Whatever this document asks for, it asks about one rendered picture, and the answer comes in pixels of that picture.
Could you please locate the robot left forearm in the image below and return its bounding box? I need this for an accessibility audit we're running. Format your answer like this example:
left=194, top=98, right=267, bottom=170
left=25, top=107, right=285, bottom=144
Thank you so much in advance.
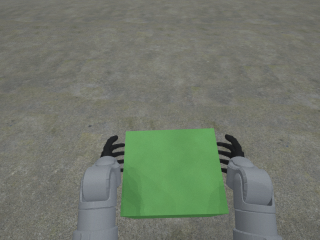
left=72, top=156, right=121, bottom=240

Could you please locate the carton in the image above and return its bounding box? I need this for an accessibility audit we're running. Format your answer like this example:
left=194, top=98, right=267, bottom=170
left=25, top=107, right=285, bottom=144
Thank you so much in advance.
left=120, top=128, right=229, bottom=219

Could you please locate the robot right forearm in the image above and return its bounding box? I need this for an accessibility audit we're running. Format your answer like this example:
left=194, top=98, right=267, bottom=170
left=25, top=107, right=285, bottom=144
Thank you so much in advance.
left=226, top=156, right=283, bottom=240

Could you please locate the left robot hand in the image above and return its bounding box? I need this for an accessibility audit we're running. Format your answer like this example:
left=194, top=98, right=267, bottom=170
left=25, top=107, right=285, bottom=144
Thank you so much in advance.
left=100, top=135, right=125, bottom=172

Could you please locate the right robot hand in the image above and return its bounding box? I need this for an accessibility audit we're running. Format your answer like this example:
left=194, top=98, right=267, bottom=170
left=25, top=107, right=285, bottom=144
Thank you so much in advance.
left=216, top=134, right=245, bottom=174

